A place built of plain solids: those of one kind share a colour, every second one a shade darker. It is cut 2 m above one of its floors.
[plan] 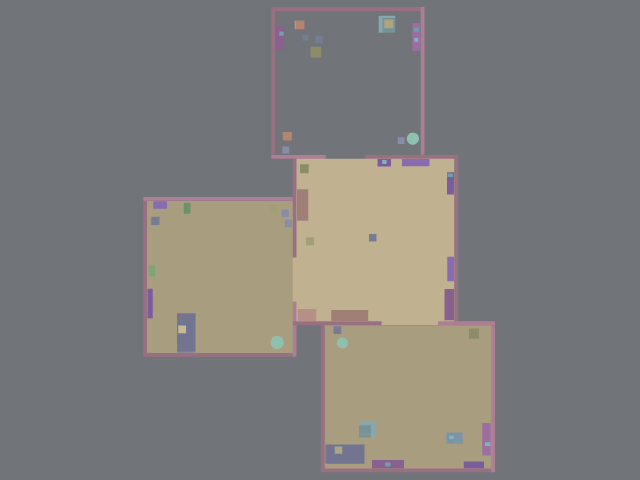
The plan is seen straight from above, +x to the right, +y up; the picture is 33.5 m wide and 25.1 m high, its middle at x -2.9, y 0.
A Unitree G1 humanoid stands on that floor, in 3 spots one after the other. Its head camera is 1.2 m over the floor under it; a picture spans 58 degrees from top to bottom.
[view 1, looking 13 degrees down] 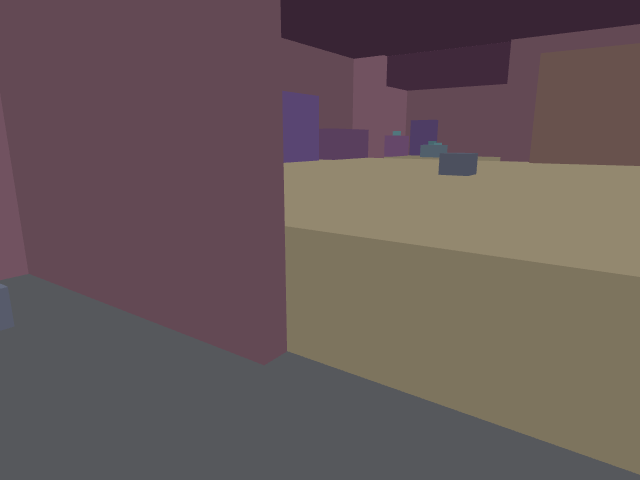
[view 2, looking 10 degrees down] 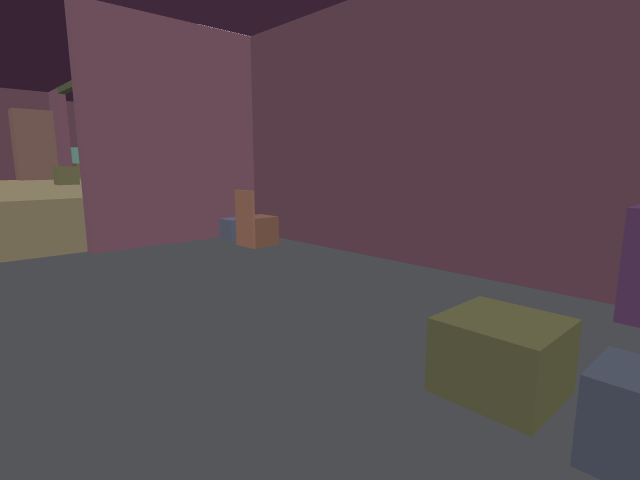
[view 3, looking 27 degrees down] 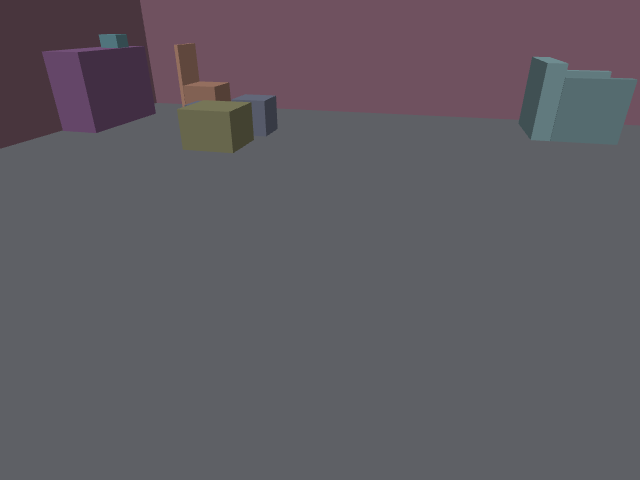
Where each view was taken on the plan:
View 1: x -2.01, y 6.04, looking -55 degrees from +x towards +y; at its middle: floor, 2.24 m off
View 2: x -0.95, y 10.74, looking -133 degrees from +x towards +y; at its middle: wall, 6.41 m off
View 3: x -0.95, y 5.61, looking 104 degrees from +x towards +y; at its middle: ground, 2.64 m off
